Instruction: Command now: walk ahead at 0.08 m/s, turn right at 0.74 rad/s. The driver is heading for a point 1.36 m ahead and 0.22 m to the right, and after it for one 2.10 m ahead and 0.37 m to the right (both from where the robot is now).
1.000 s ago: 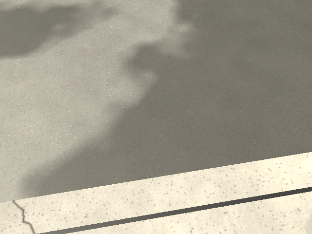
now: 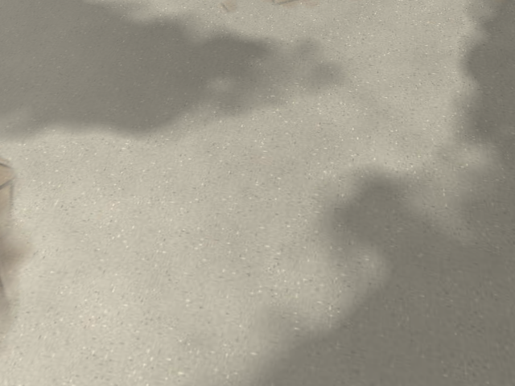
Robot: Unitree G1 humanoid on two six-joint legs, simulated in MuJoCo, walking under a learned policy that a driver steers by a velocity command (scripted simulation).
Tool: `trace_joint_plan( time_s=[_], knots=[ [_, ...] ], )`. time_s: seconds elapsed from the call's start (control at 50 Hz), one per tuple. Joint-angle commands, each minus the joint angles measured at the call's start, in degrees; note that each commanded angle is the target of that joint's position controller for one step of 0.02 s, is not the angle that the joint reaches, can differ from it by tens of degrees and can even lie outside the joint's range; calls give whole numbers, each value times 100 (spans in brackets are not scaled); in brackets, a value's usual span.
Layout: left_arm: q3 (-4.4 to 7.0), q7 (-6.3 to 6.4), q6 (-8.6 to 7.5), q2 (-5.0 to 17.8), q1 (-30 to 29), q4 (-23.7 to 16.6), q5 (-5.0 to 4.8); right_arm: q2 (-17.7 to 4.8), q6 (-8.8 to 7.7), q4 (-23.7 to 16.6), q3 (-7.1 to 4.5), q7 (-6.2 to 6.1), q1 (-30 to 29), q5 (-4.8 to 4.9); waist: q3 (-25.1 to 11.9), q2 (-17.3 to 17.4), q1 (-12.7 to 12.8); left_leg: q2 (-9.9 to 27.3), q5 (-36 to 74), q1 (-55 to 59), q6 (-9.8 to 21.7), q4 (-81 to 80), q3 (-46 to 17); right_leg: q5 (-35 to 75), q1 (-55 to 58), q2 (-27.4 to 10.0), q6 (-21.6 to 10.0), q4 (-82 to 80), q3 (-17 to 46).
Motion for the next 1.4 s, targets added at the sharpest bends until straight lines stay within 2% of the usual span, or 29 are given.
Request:
trace_joint_plan(
  time_s=[0.02,0.1,0.12,0.14,0.16,0.18,0.2,0.22,0.24,0.3,0.36,0.4,0.52,0.62,0.64,0.66,0.68,0.7,0.76,0.88,1.02,1.04,1.06,1.08,1.1,1.12,1.2,1.32,1.4],
  knots=[
    [202,-297,193,385,379,-331,-98,-651,-65,-413,-253,-161,-513,87,-856,562,293,1479,-271,-667,390,-265,-479,918,1550,-62,47,-399,-39],
    [279,-246,226,282,923,-27,-22,-310,-114,-161,-265,-107,-568,213,-444,-189,613,1385,-454,-927,-5,1722,-108,1009,2386,85,-321,-1826,-599],
    [389,-94,94,471,1951,368,103,-127,-70,-85,-236,-75,-589,195,-642,-923,1086,844,-926,-1416,-97,3582,18,1201,3354,273,-764,-2004,-636],
    [512,58,-68,1117,2317,477,317,78,-35,-336,-232,-26,-532,2,-454,-2304,948,-6,-2981,-3288,-386,6176,-106,4129,4296,-53,-1168,-1005,113],
    [366,52,-272,1187,1785,49,486,37,-37,-597,-174,0,-64,5,-1305,-1779,415,-160,-2730,-4109,-418,7127,-1330,4835,4496,-956,-2069,-845,2056],
    [443,-18,-315,1458,1285,-261,373,-371,20,-561,-218,-15,46,74,-1827,-1065,297,-98,-2632,-4252,-426,7667,-1552,4529,4279,-1485,-2539,-1220,2718],
    [492,31,-268,1685,895,-436,318,-492,19,-722,-226,-70,-2,103,-2112,-464,114,-77,-2096,-4517,-399,7733,-1870,2646,4171,-1740,-2712,-1552,3383],
    [414,160,-180,1523,535,-534,335,-574,62,-819,-197,-167,-328,140,-2126,120,71,18,-1300,-4636,-376,7139,-2259,32,3645,-2000,-2646,-1991,4077],
    [255,280,-131,1134,212,-690,337,-957,226,-788,-310,-263,-547,112,-1681,431,23,69,-488,-4291,-389,6083,-2438,-1444,2832,-1662,-2266,-2280,3796],
    [154,597,-64,986,106,-827,344,-589,474,-797,-277,-279,-546,-205,-1453,-16,12,-269,60,-3669,-644,5960,-2249,-1033,1919,-738,-1835,-1921,2917],
    [82,875,93,815,448,-777,187,-82,475,-1079,-83,-176,-875,-227,-1501,55,144,-451,778,-3651,-996,4183,-2254,-1243,2303,-148,-1595,-1700,2616],
    [86,916,191,750,445,-852,209,-54,450,-1056,-38,-124,-944,-189,-1586,-225,271,-438,922,-3392,-1011,3093,-2184,-1789,2546,-124,-1426,-1712,2500],
    [25,768,234,648,408,-953,348,-348,411,-877,-88,30,-800,-76,-1210,-776,410,-265,756,-2095,-755,1798,-2150,-2415,2004,-399,-1557,-1908,2830],
    [-209,437,-1,-23,643,-559,436,-166,297,-398,-73,289,-71,-65,-743,-664,177,-302,960,696,-292,-394,-1614,-3364,702,56,-1206,-1892,1906],
    [-173,438,-83,77,691,-563,450,-397,272,-522,-104,280,-109,-103,-548,-422,200,-57,962,687,-152,-746,-2123,-3688,731,310,-932,-1398,1700],
    [-148,463,-145,98,873,-678,523,-915,272,-635,-194,251,-35,-108,-668,649,442,773,1902,997,238,-890,-3212,-4117,358,715,-545,-261,1153],
    [-41,548,-227,329,278,-985,386,-1084,272,-610,-263,254,42,-164,-428,1500,282,1389,1168,533,1023,-1733,-4584,-3942,-77,799,-187,-129,662],
    [74,639,-263,599,-372,-1106,291,-1015,294,-617,-280,232,150,-171,-246,1533,12,1422,359,489,1222,-1927,-5136,-3883,-338,672,-59,49,636],
    [171,651,-149,408,-679,-1106,331,-1326,413,-586,-418,66,599,-8,-579,1262,-206,1076,-326,950,1058,-1792,-5052,-3890,-867,868,206,1583,752],
    [48,486,-225,-150,-668,-899,258,-1117,710,-686,-417,-149,359,117,-1115,1155,-47,187,521,366,658,-1534,-4166,-2884,153,1178,226,729,439],
    [262,395,-431,414,-157,-542,97,-1203,649,-821,-469,-124,229,184,-1152,1484,244,103,464,-173,556,-1326,-4994,-2077,2265,873,-25,-2072,657],
    [337,424,-421,586,54,-463,113,-948,645,-803,-387,-110,382,190,-1319,1135,257,-168,-264,-779,327,-779,-4734,-1843,3194,327,-193,-2369,856],
    [373,450,-362,914,191,-518,260,-530,651,-756,-281,-58,818,145,-1683,-311,69,-871,-1458,-1859,17,680,-3707,-2306,4214,-927,-801,-2383,2206],
    [368,392,-344,934,163,-509,518,-829,546,-998,-376,-66,690,229,-1388,-1334,58,-1054,-1797,-2790,-173,1695,-3225,-2316,3741,-1738,-1466,-2679,3427],
    [294,396,-377,655,-207,-644,478,-1350,493,-923,-520,-54,581,160,-974,-932,-10,-643,-1236,-2950,-350,2384,-3079,-2246,3399,-1662,-1521,-2734,3004],
    [222,441,-363,420,-492,-707,406,-1493,520,-782,-589,-51,639,139,-838,-638,-93,-532,-771,-2837,-439,2687,-2885,-2253,3089,-1290,-1339,-2666,2312],
    [79,570,-279,241,-394,-643,348,-983,610,-743,-432,19,656,90,-742,-377,-34,-250,158,-2748,-744,3760,-2134,-1022,2518,-728,-1379,-2489,931],
    [136,519,-191,609,158,-371,305,-591,546,-1067,-176,78,-24,32,-919,-408,236,-12,177,-2532,-867,2399,-1998,56,2970,-956,-1720,-2340,611],
    [-31,347,-259,336,236,-136,216,-272,468,-881,-44,106,8,-43,-994,-538,127,-114,164,-333,-683,271,-1520,-191,2033,-614,-1560,-2204,468]
  ],
)
Velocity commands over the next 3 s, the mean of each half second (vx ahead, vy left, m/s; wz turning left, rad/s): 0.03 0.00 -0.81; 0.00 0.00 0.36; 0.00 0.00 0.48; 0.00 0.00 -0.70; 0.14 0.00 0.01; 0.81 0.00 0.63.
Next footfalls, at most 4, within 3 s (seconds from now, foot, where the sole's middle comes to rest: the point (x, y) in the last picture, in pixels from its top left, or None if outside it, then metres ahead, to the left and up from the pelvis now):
0.12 right None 0.17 -0.11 -0.87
0.62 left None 0.27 0.09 -0.87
1.04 right None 0.24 -0.11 -0.87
1.46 left None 0.29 0.16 -0.87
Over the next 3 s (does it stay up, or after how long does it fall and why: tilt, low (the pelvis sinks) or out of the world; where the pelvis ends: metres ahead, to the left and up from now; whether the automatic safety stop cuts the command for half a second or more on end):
stays up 0.77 0.01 -0.10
